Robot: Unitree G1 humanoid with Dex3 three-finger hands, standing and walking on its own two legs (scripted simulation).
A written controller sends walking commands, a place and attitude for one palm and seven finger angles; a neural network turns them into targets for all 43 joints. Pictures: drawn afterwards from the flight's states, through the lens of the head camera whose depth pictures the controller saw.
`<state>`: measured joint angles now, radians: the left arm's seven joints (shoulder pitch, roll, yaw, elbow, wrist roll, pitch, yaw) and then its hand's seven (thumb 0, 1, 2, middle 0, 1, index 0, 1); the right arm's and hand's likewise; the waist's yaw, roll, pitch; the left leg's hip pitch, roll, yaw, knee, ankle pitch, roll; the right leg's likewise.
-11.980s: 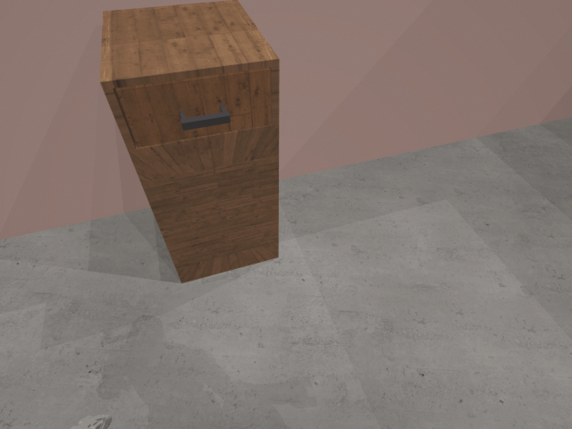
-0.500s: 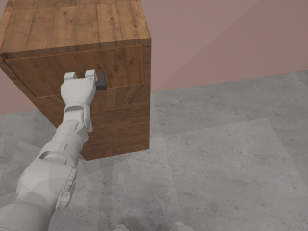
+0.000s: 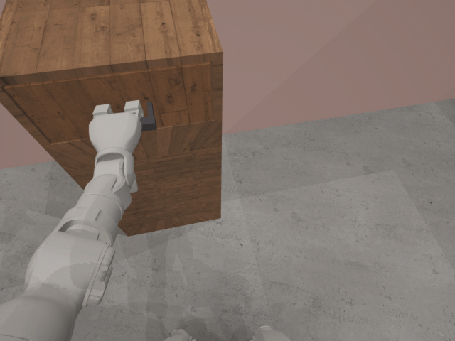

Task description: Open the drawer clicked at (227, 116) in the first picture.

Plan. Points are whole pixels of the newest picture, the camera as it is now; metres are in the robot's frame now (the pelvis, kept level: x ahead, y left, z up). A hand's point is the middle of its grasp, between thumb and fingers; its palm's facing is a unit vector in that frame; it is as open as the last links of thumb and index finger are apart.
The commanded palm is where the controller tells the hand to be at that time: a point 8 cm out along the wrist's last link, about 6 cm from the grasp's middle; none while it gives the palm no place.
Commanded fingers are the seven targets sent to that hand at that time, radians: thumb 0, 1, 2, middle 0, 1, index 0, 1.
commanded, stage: close the thumb around the handle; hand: left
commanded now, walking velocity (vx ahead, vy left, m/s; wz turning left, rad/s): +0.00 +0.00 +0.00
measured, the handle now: (125, 118) +0.54 +0.17 +0.03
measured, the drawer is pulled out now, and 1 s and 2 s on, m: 0.00 0.00 0.14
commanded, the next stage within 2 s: pull the drawer open in 0.70 s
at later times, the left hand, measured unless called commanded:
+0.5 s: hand (126, 148) +0.48 +0.17 +0.01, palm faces -0.04 -0.02 -1.00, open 7.5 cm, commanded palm +0.46 +0.18 +0.06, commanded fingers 0.00 0.90 0.90 -0.40 -1.35 -0.40 -1.35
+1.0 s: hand (126, 149) +0.48 +0.17 +0.01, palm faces -0.04 -0.03 -1.00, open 5.6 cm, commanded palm +0.44 +0.17 +0.06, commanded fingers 0.00 0.90 0.90 -0.40 -1.35 -0.40 -1.35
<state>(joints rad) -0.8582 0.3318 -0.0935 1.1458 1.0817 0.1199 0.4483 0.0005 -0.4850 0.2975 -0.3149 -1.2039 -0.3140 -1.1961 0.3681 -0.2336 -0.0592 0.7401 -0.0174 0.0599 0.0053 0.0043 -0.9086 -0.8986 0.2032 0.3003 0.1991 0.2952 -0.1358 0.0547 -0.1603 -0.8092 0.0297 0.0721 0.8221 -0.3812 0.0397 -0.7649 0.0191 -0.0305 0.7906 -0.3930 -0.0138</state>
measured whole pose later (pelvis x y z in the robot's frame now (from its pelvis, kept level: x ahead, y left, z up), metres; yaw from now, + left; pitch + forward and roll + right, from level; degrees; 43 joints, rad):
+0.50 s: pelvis +0.01 -0.01 +0.00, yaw +0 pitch +20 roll -1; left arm -0.83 0.32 -0.09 1.13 1.08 0.13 0.45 0.00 0.43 0.69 -0.36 -1.28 -0.38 -1.29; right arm 0.33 -0.23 -0.06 0.73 -0.01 0.07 0.00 0.00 -0.91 -0.90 0.20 0.30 0.20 0.30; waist -0.12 0.05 -0.16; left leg -0.77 0.03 0.06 0.79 -0.38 0.03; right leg -0.72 0.02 -0.04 0.77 -0.40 -0.03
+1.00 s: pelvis +0.01 -0.01 +0.01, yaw +0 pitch +20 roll -1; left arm -0.80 0.32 -0.10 1.09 1.07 0.13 0.43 0.00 0.74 0.80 -0.36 -1.35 -0.38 -1.34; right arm 0.35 -0.23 -0.06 0.74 -0.01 0.07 0.00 0.00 -0.91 -0.90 0.20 0.30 0.20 0.30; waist -0.12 0.05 -0.16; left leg -0.76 0.03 0.07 0.78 -0.38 0.03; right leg -0.72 0.03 -0.03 0.76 -0.39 -0.03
